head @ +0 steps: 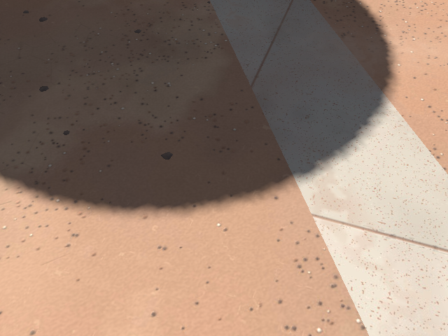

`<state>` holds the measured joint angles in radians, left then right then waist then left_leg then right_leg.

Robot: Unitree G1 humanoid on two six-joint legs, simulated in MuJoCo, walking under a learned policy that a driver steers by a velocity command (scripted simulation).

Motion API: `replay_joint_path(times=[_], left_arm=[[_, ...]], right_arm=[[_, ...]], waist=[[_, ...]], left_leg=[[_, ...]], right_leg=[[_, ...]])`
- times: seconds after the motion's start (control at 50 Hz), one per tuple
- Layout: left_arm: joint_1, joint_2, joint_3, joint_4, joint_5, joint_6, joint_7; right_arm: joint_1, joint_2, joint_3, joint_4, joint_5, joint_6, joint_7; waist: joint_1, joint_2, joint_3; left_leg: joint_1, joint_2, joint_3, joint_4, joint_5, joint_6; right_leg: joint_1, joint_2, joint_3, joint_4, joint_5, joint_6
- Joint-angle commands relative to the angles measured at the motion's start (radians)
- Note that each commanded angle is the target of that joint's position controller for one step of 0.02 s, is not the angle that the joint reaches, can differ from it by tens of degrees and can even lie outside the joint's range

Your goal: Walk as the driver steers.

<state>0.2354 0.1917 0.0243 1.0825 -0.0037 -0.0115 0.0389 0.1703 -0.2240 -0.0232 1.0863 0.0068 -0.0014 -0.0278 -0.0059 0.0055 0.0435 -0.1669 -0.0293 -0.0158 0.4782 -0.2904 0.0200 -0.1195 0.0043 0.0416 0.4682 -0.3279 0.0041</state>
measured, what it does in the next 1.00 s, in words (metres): walks ahead: right foot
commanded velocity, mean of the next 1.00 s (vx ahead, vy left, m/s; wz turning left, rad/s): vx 0.37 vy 0.00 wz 0.01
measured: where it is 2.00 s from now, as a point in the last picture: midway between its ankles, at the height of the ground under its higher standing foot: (225, 281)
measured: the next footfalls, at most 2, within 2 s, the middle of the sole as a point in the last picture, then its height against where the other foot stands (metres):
right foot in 0.78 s outside the picture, level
left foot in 1.32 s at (186, 272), level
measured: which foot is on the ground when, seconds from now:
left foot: down 0.00-0.80, up 0.82-1.00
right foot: down 0.00-0.32, up 0.34-0.76, down 0.78-1.00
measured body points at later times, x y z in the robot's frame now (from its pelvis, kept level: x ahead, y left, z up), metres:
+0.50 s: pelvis +0.09 +0.03 +0.01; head +0.10 +0.05 +0.46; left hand +0.19 +0.29 -0.13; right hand +0.03 -0.21 -0.14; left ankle +0.01 +0.11 -0.74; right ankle +0.11 -0.12 -0.65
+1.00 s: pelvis +0.36 -0.02 +0.01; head +0.38 -0.02 +0.45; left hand +0.41 +0.24 -0.13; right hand +0.45 -0.29 -0.13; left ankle +0.38 +0.14 -0.65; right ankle +0.39 -0.10 -0.74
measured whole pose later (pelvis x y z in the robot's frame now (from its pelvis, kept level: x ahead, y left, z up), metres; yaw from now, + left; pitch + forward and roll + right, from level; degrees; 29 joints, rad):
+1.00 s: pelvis +0.36 -0.02 +0.01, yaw +1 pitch +0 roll -2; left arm 0.25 0.24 0.05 0.99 0.01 -0.11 -0.04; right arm 0.22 -0.26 -0.06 0.94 0.02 -0.09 -0.02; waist 0.02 0.04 0.03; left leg -0.58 0.12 -0.05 1.13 -0.27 0.05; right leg -0.19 0.08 -0.08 0.32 -0.13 -0.08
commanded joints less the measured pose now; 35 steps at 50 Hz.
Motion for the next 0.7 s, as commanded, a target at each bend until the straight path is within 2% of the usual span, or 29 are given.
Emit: replay_joint_path(times=[0.02,0.04,0.06,0.08,0.12,0.16,0.2,0.22,0.24,0.26,0.28,0.3,0.32,0.34,0.36,0.38,0.4,0.42,0.44,0.46,0.5,0.54,0.58,0.64,0.68,0.7], left_arm=[[0.059,0.1,0.019,-0.007,0.001,-0.004,0.003],[0.057,0.1,0.02,-0.006,0.001,-0.003,0.003],[0.075,0.093,0.02,0.006,0.001,-0.002,0.004],[0.082,0.097,0.023,0.012,-0.005,0.0,0.005],[0.085,0.115,0.031,0.006,-0.014,-0.004,0.005],[0.126,0.144,0.038,0.0,-0.028,-0.029,0.003],[0.167,0.201,0.056,0.006,-0.032,-0.057,-0.005],[0.155,0.195,0.057,-0.002,-0.027,-0.067,-0.009],[0.129,0.186,0.055,-0.015,-0.025,-0.073,-0.013],[0.093,0.179,0.054,-0.031,-0.029,-0.073,-0.018],[0.035,0.171,0.051,-0.055,-0.032,-0.068,-0.022],[-0.031,0.16,0.046,-0.088,-0.029,-0.068,-0.024],[-0.064,0.1,0.031,-0.127,-0.026,-0.08,-0.022],[-0.064,0.088,0.028,-0.149,-0.03,-0.097,-0.019],[-0.047,0.116,0.036,-0.144,-0.043,-0.106,-0.026],[-0.015,0.11,0.034,-0.128,-0.048,-0.11,-0.034],[-0.008,0.11,0.038,-0.121,-0.041,-0.112,-0.036],[-0.029,0.133,0.05,-0.124,-0.031,-0.11,-0.036],[-0.039,0.132,0.056,-0.129,-0.026,-0.106,-0.04],[-0.05,0.113,0.055,-0.133,-0.024,-0.1,-0.045],[-0.113,0.082,0.048,-0.162,-0.021,-0.089,-0.05],[-0.221,0.065,0.036,-0.212,-0.019,-0.086,-0.05],[-0.311,0.055,0.025,-0.249,-0.02,-0.087,-0.055],[-0.385,0.072,0.019,-0.284,-0.028,-0.088,-0.068],[-0.41,0.089,0.019,-0.307,-0.031,-0.094,-0.079],[-0.399,0.105,0.025,-0.312,-0.031,-0.098,-0.083]], right_arm=[[0.029,-0.089,-0.015,-0.019,-0.002,0.001,-0.007],[0.03,-0.089,-0.015,-0.017,-0.002,0.001,-0.008],[0.047,-0.08,-0.014,-0.006,-0.002,0.003,-0.008],[0.05,-0.08,-0.016,-0.001,0.003,0.004,-0.009],[0.042,-0.08,-0.018,-0.005,0.01,-0.001,-0.007],[0.008,-0.064,-0.012,-0.033,0.017,-0.034,-0.001],[-0.028,-0.035,-0.005,-0.065,0.025,-0.074,0.013],[-0.042,-0.042,-0.006,-0.076,0.025,-0.088,0.019],[-0.019,-0.049,-0.009,-0.074,0.025,-0.098,0.026],[0.034,-0.05,-0.012,-0.058,0.026,-0.104,0.032],[0.134,-0.057,-0.02,-0.019,0.029,-0.104,0.035],[0.262,-0.094,-0.038,0.027,0.024,-0.102,0.033],[0.401,-0.209,-0.073,0.061,0.025,-0.103,0.035],[0.447,-0.23,-0.07,0.061,0.007,-0.112,0.047],[0.344,-0.149,-0.043,0.033,-0.003,-0.122,0.047],[0.279,-0.105,-0.031,0.003,-0.001,-0.128,0.049],[0.243,-0.099,-0.025,-0.013,0.002,-0.129,0.053],[0.232,-0.08,-0.016,-0.02,0.001,-0.123,0.055],[0.253,-0.059,-0.007,-0.016,-0.003,-0.113,0.053],[0.286,-0.057,-0.004,-0.009,-0.007,-0.104,0.048],[0.325,-0.083,-0.004,-0.006,-0.011,-0.093,0.032],[0.317,-0.109,-0.006,-0.02,-0.015,-0.087,0.018],[0.329,-0.123,-0.008,-0.029,-0.015,-0.085,0.01],[0.373,-0.133,-0.016,-0.018,-0.003,-0.087,0.008],[0.375,-0.136,-0.022,-0.015,0.005,-0.084,0.007],[0.362,-0.144,-0.026,-0.019,0.004,-0.082,0.007]], waist=[[0.003,-0.021,-0.037],[0.003,-0.019,-0.033],[0.004,-0.019,-0.055],[0.006,-0.025,-0.045],[0.012,-0.05,0.04],[0.034,-0.09,0.133],[0.042,-0.191,0.175],[0.035,-0.183,0.183],[0.011,-0.171,0.165],[-0.022,-0.161,0.139],[-0.073,-0.137,0.111],[-0.124,-0.061,0.081],[-0.162,0.209,0.036],[-0.154,0.295,0.008],[-0.087,0.14,0.063],[-0.052,0.085,0.074],[-0.032,0.045,0.075],[-0.026,0.041,0.071],[-0.027,0.061,0.056],[-0.031,0.075,0.045],[-0.04,0.067,0.054],[-0.052,0.056,0.088],[-0.071,0.07,0.106],[-0.078,0.081,0.13],[-0.06,0.081,0.13],[-0.039,0.084,0.109]], left_leg=[[0.038,0.036,-0.022,-0.034,0.361,0.019],[0.037,0.037,-0.022,-0.036,0.353,0.017],[0.044,0.023,-0.007,-0.033,0.255,0.018],[0.024,0.0,0.014,-0.012,0.098,0.024],[-0.087,-0.023,0.022,0.026,-0.247,0.042],[-0.231,-0.01,0.009,0.093,-0.317,0.055],[-0.338,-0.002,0.046,0.24,-0.191,0.055],[-0.346,0.021,0.029,0.263,-0.169,0.065],[-0.32,0.033,0.025,0.242,-0.172,0.076],[-0.231,0.033,0.035,0.161,-0.162,0.085],[-0.046,0.019,0.041,0.045,-0.112,0.091],[0.147,0.046,-0.048,-0.038,-0.063,0.101],[0.307,0.221,-0.384,-0.207,-0.149,0.188],[0.363,0.396,-0.723,-0.319,-0.124,0.285],[0.316,0.412,-0.668,-0.294,-0.072,0.271],[0.288,0.369,-0.53,-0.284,0.01,0.237],[0.272,0.33,-0.417,-0.29,0.096,0.206],[0.265,0.295,-0.32,-0.291,0.226,0.175],[0.25,0.259,-0.244,-0.295,0.309,0.154],[0.248,0.239,-0.201,-0.3,0.368,0.15],[0.232,0.231,-0.157,-0.322,0.439,0.16],[0.174,0.219,-0.123,-0.352,0.44,0.16],[0.12,0.202,-0.091,-0.382,0.412,0.152],[0.147,0.23,-0.075,-0.399,0.407,0.158],[0.218,0.259,-0.066,-0.369,0.478,0.149],[0.253,0.269,-0.055,-0.331,0.582,0.14]], right_leg=[[-0.011,-0.031,0.019,-0.046,0.418,-0.023],[-0.016,-0.03,0.018,-0.048,0.406,-0.023],[-0.008,-0.018,0.006,-0.052,0.303,-0.026],[-0.02,-0.004,-0.001,-0.045,0.148,-0.04],[-0.095,-0.026,0.059,-0.071,-0.234,-0.093],[-0.107,-0.118,0.208,-0.147,-0.43,-0.161],[-0.06,-0.277,0.442,-0.25,-0.431,-0.251],[-0.07,-0.313,0.485,-0.253,-0.335,-0.267],[-0.069,-0.312,0.458,-0.231,-0.236,-0.256],[-0.095,-0.284,0.388,-0.198,-0.168,-0.228],[-0.188,-0.22,0.284,-0.149,-0.117,-0.183],[-0.311,-0.126,0.159,-0.011,0.012,-0.129],[-0.477,0.032,-0.045,0.346,0.037,-0.044],[-0.631,0.069,-0.003,0.607,-0.208,-0.029],[-0.696,-0.003,0.066,0.747,-0.185,-0.055],[-0.697,-0.045,0.066,0.775,-0.088,-0.076],[-0.697,-0.08,0.045,0.742,-0.002,-0.083],[-0.683,-0.105,0.024,0.695,0.055,-0.082],[-0.646,-0.115,0.001,0.66,0.086,-0.075],[-0.634,-0.115,-0.021,0.633,0.109,-0.063],[-0.652,-0.112,-0.051,0.558,0.162,-0.034],[-0.64,-0.1,-0.068,0.399,0.234,-0.014],[-0.57,-0.07,-0.094,0.25,0.315,-0.009],[-0.526,-0.049,-0.102,0.137,0.36,-0.026],[-0.521,-0.045,-0.089,0.085,0.348,-0.053],[-0.488,-0.034,-0.09,0.065,0.329,-0.07]])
